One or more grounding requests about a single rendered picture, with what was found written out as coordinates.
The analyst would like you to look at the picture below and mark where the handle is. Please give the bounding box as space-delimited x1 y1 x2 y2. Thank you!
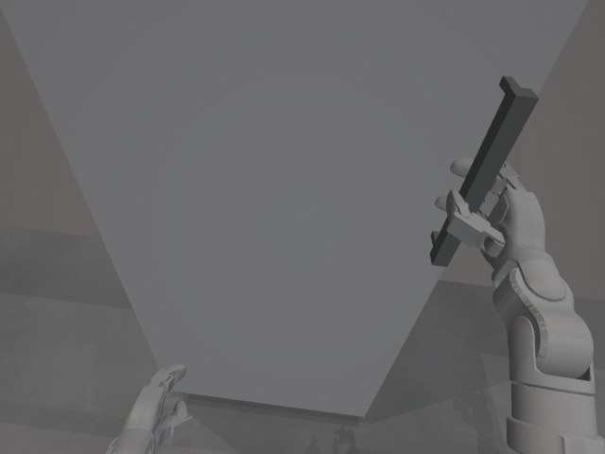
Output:
430 76 539 267

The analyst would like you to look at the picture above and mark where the left robot forearm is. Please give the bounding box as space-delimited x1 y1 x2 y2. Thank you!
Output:
103 428 156 454

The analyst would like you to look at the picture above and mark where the fridge door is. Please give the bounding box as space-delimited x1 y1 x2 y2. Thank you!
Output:
0 0 589 417

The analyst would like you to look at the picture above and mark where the right robot forearm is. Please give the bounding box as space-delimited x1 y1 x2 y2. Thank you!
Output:
492 249 605 454

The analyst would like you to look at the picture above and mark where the left robot hand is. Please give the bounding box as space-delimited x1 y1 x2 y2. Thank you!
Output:
122 364 192 450

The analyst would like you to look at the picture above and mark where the right robot hand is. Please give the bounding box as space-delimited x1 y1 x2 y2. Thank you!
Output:
435 158 545 269

